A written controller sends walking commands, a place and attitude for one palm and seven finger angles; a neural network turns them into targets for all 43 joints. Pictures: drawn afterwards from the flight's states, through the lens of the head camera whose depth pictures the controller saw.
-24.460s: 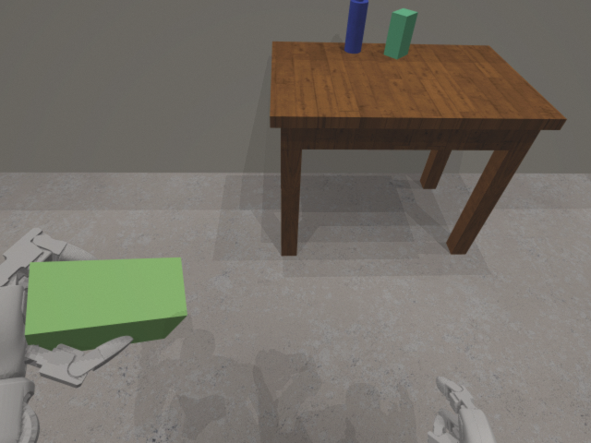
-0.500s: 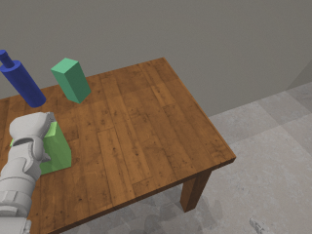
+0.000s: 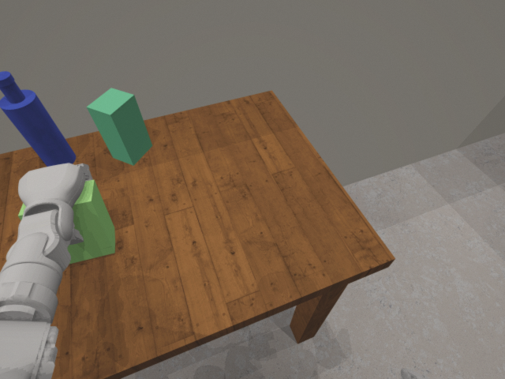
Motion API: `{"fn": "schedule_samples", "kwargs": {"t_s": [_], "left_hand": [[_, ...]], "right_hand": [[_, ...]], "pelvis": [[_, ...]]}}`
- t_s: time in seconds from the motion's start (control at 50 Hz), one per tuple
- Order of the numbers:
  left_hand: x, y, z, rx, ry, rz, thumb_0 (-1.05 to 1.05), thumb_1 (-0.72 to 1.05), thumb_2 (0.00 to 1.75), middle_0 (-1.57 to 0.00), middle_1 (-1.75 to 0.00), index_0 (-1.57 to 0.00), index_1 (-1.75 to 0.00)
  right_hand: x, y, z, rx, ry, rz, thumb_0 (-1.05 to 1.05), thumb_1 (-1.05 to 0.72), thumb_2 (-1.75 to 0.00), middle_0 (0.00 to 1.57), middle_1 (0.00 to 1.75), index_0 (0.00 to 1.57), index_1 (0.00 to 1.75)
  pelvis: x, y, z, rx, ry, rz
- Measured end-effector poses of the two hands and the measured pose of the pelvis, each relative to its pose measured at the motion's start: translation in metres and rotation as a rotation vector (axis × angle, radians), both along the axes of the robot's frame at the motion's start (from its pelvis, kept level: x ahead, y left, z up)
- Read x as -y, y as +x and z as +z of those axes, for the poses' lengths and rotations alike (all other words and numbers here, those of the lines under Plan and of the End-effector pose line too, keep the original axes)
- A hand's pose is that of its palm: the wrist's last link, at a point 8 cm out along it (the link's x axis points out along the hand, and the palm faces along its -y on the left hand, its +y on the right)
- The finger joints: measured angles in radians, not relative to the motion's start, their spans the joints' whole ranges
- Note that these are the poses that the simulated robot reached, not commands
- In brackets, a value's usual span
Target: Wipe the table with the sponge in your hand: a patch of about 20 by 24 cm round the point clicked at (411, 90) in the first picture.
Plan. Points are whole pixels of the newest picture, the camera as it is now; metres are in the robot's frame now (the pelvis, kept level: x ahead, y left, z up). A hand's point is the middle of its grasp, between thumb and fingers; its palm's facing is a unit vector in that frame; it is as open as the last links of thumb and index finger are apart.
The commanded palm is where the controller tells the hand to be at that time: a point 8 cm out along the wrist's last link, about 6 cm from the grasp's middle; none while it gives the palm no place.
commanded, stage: slide across to the middle lane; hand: left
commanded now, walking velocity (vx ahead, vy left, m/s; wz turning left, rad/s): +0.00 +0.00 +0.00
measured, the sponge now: (78, 232) +0.35 +0.35 -0.01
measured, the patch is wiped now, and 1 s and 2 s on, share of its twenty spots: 0.30 0.35 0.55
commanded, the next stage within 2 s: wipe back along the middle lane in 0.62 s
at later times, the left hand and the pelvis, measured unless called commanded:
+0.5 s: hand (101, 193) +0.40 +0.30 +0.05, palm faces -0.07 -0.01 -1.00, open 10.5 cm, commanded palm +0.37 +0.27 +0.09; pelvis +0.02 +0.01 +0.01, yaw +1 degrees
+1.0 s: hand (119, 199) +0.39 +0.26 +0.04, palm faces -0.03 -0.02 -1.00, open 10.6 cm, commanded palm +0.36 +0.24 +0.07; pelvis +0.03 +0.00 +0.01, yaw +0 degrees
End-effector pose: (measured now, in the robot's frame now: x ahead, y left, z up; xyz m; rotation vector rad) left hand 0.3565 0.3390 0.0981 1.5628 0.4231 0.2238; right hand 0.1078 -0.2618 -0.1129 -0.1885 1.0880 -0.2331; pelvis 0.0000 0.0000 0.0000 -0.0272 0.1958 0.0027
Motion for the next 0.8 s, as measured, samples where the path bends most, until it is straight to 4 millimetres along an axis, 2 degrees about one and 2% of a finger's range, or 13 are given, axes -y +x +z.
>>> {"fn": "schedule_samples", "kwargs": {"t_s": [0.12,0.22,0.36,0.6,0.7,0.8], "left_hand": [[0.004,0.006,0.001,0.006,0.035,-0.023,0.01,-0.58,1.07,-0.72,-1.28,-0.74,-1.28],[0.008,0.006,0.001,0.037,0.016,-0.008,0.00,-0.57,1.07,-0.70,-1.30,-0.73,-1.30],[0.021,0.014,0.003,0.036,0.025,-0.006,0.00,-0.56,1.07,-0.69,-1.32,-0.71,-1.32],[0.061,0.030,0.002,0.071,-0.012,-0.030,-0.01,-0.56,1.07,-0.67,-1.33,-0.70,-1.33],[0.068,0.030,0.000,0.066,-0.005,0.006,-0.01,-0.55,1.07,-0.67,-1.34,-0.69,-1.33],[0.071,0.032,0.000,0.053,-0.008,0.020,-0.01,-0.55,1.07,-0.66,-1.34,-0.69,-1.34]], "right_hand": [[-0.005,-0.004,-0.003,-0.022,0.006,-0.010,0.00,-0.91,-0.90,0.20,0.30,0.20,0.30],[-0.013,0.001,-0.004,-0.029,0.019,-0.012,0.01,-0.91,-0.90,0.20,0.30,0.20,0.30],[-0.025,0.025,-0.002,-0.004,0.037,0.024,0.01,-0.91,-0.90,0.20,0.30,0.20,0.30],[-0.035,0.074,0.006,0.064,0.073,0.072,0.00,-0.91,-0.90,0.20,0.30,0.20,0.30],[-0.032,0.085,0.007,0.067,0.074,0.086,0.00,-0.91,-0.90,0.20,0.30,0.20,0.30],[-0.025,0.087,0.009,0.063,0.065,0.084,0.00,-0.91,-0.90,0.20,0.30,0.20,0.30]], "pelvis": [[-0.005,0.002,0.000,-0.001,-0.002,0.003],[-0.008,0.006,0.002,0.013,-0.002,0.006],[-0.010,0.013,0.005,0.026,0.001,0.020],[-0.008,0.028,0.007,0.032,0.004,0.012],[-0.004,0.031,0.007,0.035,0.006,0.016],[0.000,0.033,0.008,0.038,0.007,0.016]]}}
